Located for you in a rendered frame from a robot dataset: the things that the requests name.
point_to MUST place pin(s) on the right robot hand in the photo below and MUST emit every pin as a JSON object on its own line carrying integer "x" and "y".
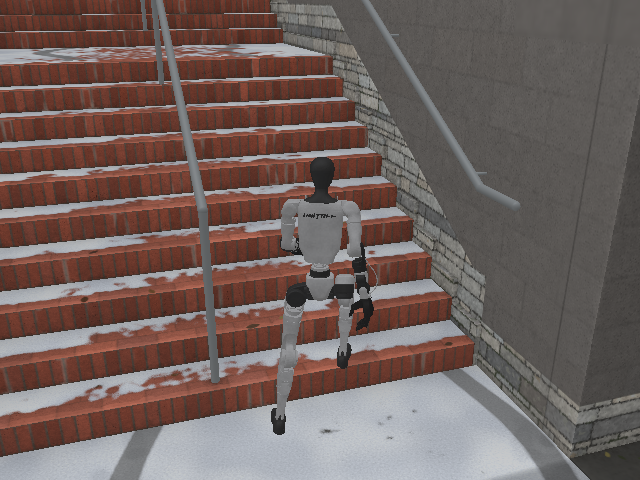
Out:
{"x": 368, "y": 309}

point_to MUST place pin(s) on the robot left upper arm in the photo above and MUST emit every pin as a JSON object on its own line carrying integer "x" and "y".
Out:
{"x": 289, "y": 210}

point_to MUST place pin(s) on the robot torso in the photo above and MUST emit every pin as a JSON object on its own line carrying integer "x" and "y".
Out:
{"x": 320, "y": 232}

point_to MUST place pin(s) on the robot right thigh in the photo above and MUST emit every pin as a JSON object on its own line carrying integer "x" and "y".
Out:
{"x": 344, "y": 288}

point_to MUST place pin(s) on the robot left forearm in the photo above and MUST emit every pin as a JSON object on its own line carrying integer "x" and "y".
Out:
{"x": 296, "y": 247}

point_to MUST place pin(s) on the robot right forearm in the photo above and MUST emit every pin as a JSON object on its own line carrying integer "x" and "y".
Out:
{"x": 361, "y": 275}

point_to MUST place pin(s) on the robot right upper arm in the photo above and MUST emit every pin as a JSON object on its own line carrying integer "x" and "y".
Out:
{"x": 354, "y": 228}

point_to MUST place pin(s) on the left robot hand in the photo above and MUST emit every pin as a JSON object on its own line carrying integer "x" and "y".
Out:
{"x": 299, "y": 251}

